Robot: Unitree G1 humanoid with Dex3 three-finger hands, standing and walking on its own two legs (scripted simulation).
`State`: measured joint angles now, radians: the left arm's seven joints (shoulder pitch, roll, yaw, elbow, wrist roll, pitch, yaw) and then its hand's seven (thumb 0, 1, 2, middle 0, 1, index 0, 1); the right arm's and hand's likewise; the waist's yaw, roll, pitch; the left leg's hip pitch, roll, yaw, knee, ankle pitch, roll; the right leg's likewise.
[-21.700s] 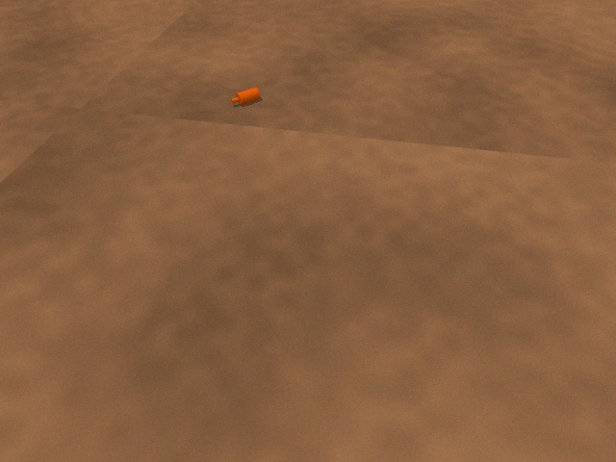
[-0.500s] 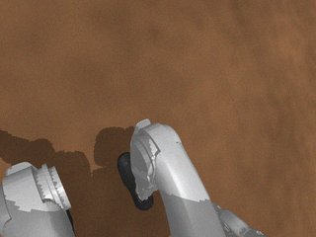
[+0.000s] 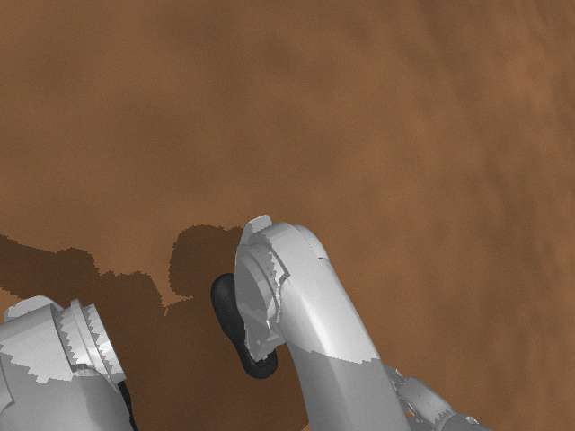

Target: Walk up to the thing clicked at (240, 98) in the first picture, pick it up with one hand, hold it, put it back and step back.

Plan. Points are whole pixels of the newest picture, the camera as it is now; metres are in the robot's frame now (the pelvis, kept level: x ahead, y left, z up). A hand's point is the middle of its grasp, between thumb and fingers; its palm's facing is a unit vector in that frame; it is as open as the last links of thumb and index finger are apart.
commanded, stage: close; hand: left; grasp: from above
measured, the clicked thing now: out of the picture +0.46 +0.33 -0.28
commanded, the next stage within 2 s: settle in 0.46 s
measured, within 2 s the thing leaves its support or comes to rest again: leaves its support in 0.92 s
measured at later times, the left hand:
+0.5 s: hand out of the picture +0.46 +0.31 -0.25, palm faces -0.44 -0.13 -0.89, open 10.3 cm
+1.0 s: hand out of the picture +0.46 +0.32 -0.23, palm faces -0.41 -0.12 -0.90, open 10.2 cm
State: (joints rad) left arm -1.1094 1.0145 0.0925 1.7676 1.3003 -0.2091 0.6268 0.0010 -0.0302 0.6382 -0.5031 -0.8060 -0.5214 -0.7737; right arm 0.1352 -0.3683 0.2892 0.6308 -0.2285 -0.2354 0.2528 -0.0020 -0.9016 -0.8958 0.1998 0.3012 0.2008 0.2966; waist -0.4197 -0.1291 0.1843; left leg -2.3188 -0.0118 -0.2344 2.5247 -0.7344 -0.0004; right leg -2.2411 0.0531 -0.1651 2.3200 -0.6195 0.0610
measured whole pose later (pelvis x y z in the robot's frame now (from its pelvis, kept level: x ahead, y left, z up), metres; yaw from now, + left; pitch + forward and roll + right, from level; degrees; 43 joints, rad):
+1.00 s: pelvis +0.00 +0.00 +0.01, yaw +1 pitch +32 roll -14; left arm -1.00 0.90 0.11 1.51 1.27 -0.16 0.52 0.00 0.00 0.43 -0.70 -0.52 -0.72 -0.49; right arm 0.18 -0.35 0.22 0.64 -0.19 -0.20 0.25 0.00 -0.91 -0.90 0.20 0.30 0.20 0.30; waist -0.36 -0.10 0.11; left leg -2.33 -0.02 -0.22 2.49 -0.73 -0.01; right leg -2.26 0.04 -0.16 2.31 -0.63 0.04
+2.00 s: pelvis +0.00 +0.00 +0.08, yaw +8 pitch +36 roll -7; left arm -0.80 0.66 0.01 1.11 1.12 -0.11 0.16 0.00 0.02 0.37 -0.74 -0.42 -0.76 -0.40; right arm 0.22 -0.29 0.03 0.66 -0.04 0.03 0.10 0.00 -0.91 -0.90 0.20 0.30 0.20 0.30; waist -0.21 0.04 -0.13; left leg -2.16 -0.03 -0.09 2.19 -0.67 0.01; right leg -2.12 0.00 -0.05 2.10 -0.62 0.04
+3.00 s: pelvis +0.05 +0.00 +0.38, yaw +11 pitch +15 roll -2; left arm -0.36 0.39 -0.19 0.88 1.02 0.01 0.17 0.00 -0.02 0.46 -0.75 -0.42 -0.76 -0.40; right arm 0.25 -0.25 -0.03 0.75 0.03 0.00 -0.05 0.01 -0.90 -0.90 0.20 0.30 0.20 0.30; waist -0.08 0.03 -0.12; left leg -0.88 0.01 -0.02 1.09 -0.47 0.01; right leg -0.88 0.01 0.01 1.04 -0.42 0.02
